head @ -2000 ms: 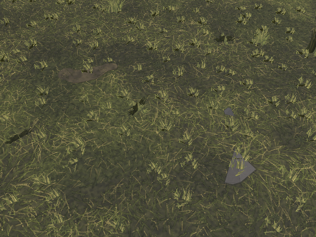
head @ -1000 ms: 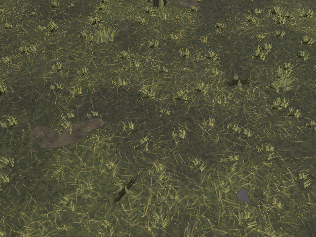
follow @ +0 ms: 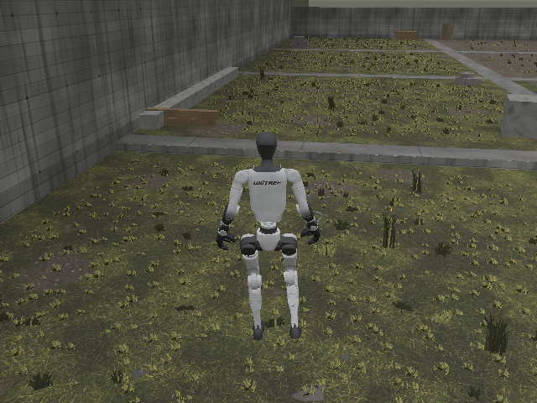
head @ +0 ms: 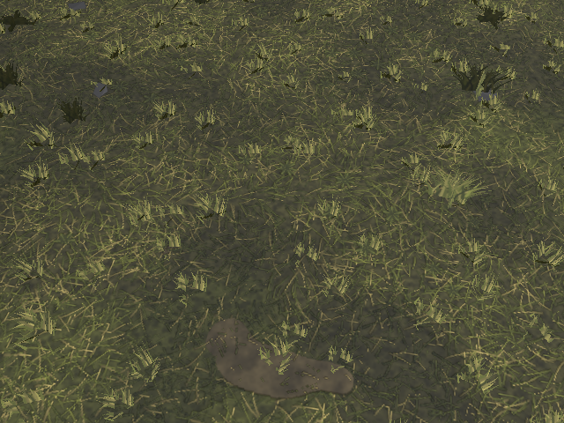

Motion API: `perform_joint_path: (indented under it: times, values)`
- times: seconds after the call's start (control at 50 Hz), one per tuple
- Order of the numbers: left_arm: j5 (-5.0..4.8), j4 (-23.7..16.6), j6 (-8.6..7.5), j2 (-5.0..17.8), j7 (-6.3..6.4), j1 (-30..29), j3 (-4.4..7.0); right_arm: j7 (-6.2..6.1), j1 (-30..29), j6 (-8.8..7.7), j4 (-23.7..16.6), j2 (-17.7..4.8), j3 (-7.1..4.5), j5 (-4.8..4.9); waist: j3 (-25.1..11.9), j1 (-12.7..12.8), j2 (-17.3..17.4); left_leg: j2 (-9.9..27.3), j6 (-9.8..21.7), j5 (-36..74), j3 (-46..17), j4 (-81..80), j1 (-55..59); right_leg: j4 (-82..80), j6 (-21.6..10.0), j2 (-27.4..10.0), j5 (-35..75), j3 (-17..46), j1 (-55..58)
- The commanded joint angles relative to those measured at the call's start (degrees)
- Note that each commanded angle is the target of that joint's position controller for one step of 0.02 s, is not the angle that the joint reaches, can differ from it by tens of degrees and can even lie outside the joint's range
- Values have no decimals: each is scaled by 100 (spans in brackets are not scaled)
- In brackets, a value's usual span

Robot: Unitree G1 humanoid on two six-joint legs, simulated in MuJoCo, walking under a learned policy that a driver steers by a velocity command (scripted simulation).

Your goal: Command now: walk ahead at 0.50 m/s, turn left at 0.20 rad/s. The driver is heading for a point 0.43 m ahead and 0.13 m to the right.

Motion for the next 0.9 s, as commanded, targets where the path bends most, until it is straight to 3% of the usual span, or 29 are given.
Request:
perform_joint_path:
  times: [0.02,0.08,0.16,0.22,0.28,0.32,0.34,0.36,0.38,0.4,0.42,0.44,0.46,0.48,0.5,0.52,0.54,0.58,0.64,0.72,0.78,0.8,0.82,0.84,0.86,0.88,0.9]
  values:
    - [39,-194,35,614,-6,358,160,-44,-11,-203,-291,-548,-122,-75,-766,67,424,1681,1101,1553,-1774,-1578,1163,-251,86,-442,491,200,-902]
    - [46,-254,176,415,18,30,100,-91,180,-299,-19,-707,-145,-86,-418,-16,356,1595,1009,1855,-1072,-1882,932,-901,233,-467,1269,165,-1224]
    - [-7,-340,135,281,-59,-507,54,-149,271,-321,196,-711,-109,-111,-181,-267,387,1347,616,1492,-287,-2063,1044,-2320,155,-264,2793,102,-1168]
    - [-52,-509,108,192,-145,-967,12,-163,496,-325,415,-809,-131,-88,23,-488,349,1551,530,1321,-90,-2167,1432,-3019,45,-89,3133,58,-1191]
    - [-41,-702,96,172,-266,-1262,-3,-177,676,-233,617,-824,-154,-48,128,-590,296,1808,489,1785,30,-1884,2279,-3397,-126,21,2698,16,-1616]
    - [-16,-821,88,181,-356,-1307,1,-217,681,-138,677,-872,-178,-22,61,-527,351,1938,401,2705,110,-1497,2726,-3509,-283,150,2084,-161,-1668]
    - [-2,-849,97,241,-380,-1184,29,-251,601,-93,662,-943,-196,-19,-83,-409,453,1932,322,3685,203,-1161,2826,-3526,-387,300,1746,-333,-1412]
    - [14,-840,120,362,-380,-936,88,-296,542,-48,635,-1035,-219,-18,-345,-250,604,1905,239,4816,288,-688,2894,-3456,-498,508,1409,-540,-985]
    - [59,-726,131,560,-353,-343,199,-342,494,14,620,-1048,-206,-31,-699,90,638,1780,128,5704,358,200,2750,-3528,-627,753,1314,-649,-166]
    - [84,-588,120,827,-285,453,331,-389,427,27,590,-1004,-164,-21,-1140,565,461,1554,-112,5368,519,1448,2045,-3920,-839,722,2199,-401,1218]
    - [219,-547,129,1476,-189,1092,466,-365,870,-101,348,-554,2,-146,-2100,501,-637,885,-528,2533,637,3742,-140,-3605,-1705,-833,4020,1779,3748]
    - [150,-532,126,1204,-163,1111,360,-234,1301,-250,517,-306,143,-196,-3122,341,-1175,-48,-764,-2630,-239,5262,-1463,-4093,-2621,-1944,5346,3984,5028]
    - [126,-579,194,866,-138,1023,270,-138,937,-313,580,-919,-10,23,-2990,609,-415,401,-692,-2456,-885,5496,-1624,-4053,-2313,-1690,5354,3104,4714]
    - [88,-627,223,703,-112,626,220,-123,383,-332,374,-868,15,141,-2101,533,-224,703,-652,-2224,-721,5123,-1917,-4096,-2020,-1449,5365,2235,3953]
    - [53,-620,241,572,-99,286,176,-165,89,-315,342,-775,31,73,-1368,364,206,883,-668,-1984,-510,4554,-1975,-4335,-1782,-1172,5200,1736,3010]
    - [65,-640,244,430,-81,64,118,-215,46,-241,356,-802,-13,-4,-1031,164,209,1024,-695,-1774,-453,4120,-1659,-4573,-1656,-984,5038,1432,2263]
    - [126,-658,259,437,-80,-98,105,-238,246,-141,404,-712,-7,-2,-906,-46,48,1035,-758,-1599,-415,3882,-1155,-4804,-1630,-840,4992,1205,1609]
    - [175,-619,218,512,-93,-355,136,-313,653,4,537,-452,50,-36,-903,-279,-205,992,-938,-1229,-290,3246,-644,-5020,-1671,-671,5367,763,991]
    - [165,-506,247,525,-40,-526,145,-375,595,43,589,-336,85,-90,-1108,-279,-369,957,-1018,-336,-238,2141,-313,-4999,-1491,-468,5372,287,934]
    - [173,-253,362,494,-1,-371,110,-351,45,60,526,-406,50,-51,-1067,-16,-393,931,-959,405,-301,1228,-141,-4999,-1336,-504,4078,363,1125]
    - [135,-100,415,413,-12,-447,56,-324,-74,43,509,-443,2,-94,-874,-73,-419,842,-783,385,-285,430,190,-4742,-1196,-565,3062,610,1114]
    - [87,-60,417,332,-11,-487,20,-314,20,17,550,-428,-10,-134,-841,-183,-366,783,-674,817,-233,-140,549,-4546,-1015,-433,2588,615,1036]
    - [117,18,389,181,-12,-261,-34,-326,6,-13,531,-572,-37,-193,-829,-131,-117,1025,-549,1823,-520,-494,947,-4333,-713,-184,2024,592,938]
    - [256,74,344,106,-20,176,-52,-367,-81,-15,447,-917,-97,-205,-954,209,489,1560,-310,3064,-1011,-318,1369,-3987,-426,259,1069,373,737]
    - [259,190,352,-55,7,576,-86,-380,-258,35,490,-761,-60,-193,-1098,448,1135,1789,130,2718,-1245,-269,1362,-3963,-210,505,104,119,687]
    - [254,206,410,35,46,364,-99,-339,-404,64,477,-417,7,-133,-1044,311,1050,1628,157,1867,-1193,-330,1069,-4080,-99,443,196,84,927]
    - [214,204,495,167,76,122,-64,-299,-460,78,487,-312,27,-117,-883,195,873,1376,-11,1274,-1015,-332,892,-4146,-96,438,385,88,940]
